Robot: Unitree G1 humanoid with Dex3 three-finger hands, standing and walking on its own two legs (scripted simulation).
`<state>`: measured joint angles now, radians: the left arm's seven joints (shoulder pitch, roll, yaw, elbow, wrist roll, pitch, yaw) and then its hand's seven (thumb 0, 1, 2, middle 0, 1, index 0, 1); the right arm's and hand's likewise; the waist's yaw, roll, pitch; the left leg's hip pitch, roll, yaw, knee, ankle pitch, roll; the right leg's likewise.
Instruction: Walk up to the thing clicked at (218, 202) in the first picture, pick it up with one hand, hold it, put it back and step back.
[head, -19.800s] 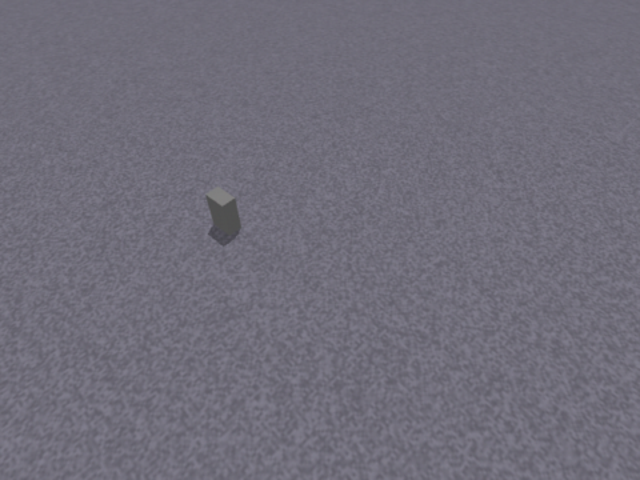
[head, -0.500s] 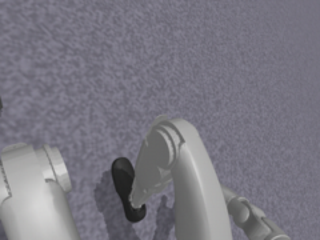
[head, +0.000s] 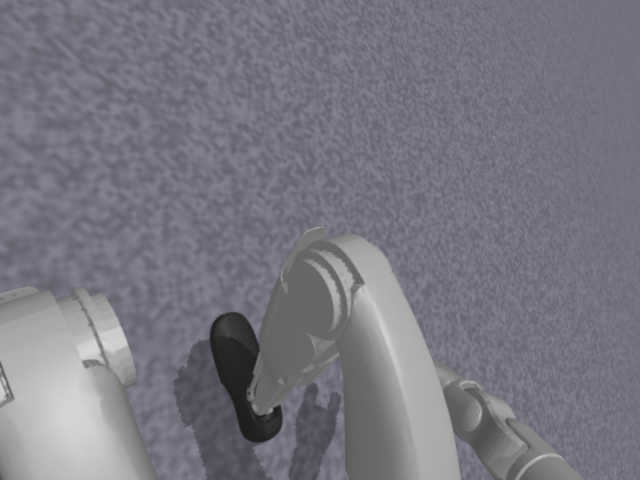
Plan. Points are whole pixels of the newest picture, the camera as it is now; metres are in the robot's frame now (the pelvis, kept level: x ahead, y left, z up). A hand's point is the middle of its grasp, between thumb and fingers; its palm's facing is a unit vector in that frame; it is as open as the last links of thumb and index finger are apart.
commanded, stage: close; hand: left
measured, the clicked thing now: out of the picture +0.46 +0.29 -0.20
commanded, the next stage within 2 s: settle in 1.72 s
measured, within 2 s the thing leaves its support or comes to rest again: neither
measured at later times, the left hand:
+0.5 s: hand out of the picture +0.43 +0.29 -0.18, palm faces +0.43 -0.90 -0.01, open 14.2 cm
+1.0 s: hand out of the picture +0.43 +0.30 -0.18, palm faces +0.45 -0.89 -0.03, open 13.8 cm
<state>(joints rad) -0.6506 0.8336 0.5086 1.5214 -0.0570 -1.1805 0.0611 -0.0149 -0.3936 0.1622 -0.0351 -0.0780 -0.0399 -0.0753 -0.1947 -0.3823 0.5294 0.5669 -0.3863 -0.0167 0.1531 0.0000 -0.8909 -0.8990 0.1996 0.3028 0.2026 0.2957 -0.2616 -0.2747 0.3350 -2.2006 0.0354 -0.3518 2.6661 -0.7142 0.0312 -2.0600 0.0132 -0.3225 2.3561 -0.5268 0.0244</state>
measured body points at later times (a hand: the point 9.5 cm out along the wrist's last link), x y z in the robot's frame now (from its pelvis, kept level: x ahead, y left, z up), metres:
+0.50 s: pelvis +0.00 +0.00 +0.00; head +0.24 +0.20 +0.33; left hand +0.40 +0.34 -0.18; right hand +0.16 -0.24 -0.03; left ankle +0.09 +0.11 -0.25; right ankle +0.16 -0.11 -0.25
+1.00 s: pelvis +0.00 +0.00 +0.00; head +0.24 +0.19 +0.33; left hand +0.41 +0.34 -0.18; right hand +0.16 -0.24 -0.03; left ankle +0.09 +0.11 -0.25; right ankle +0.16 -0.11 -0.25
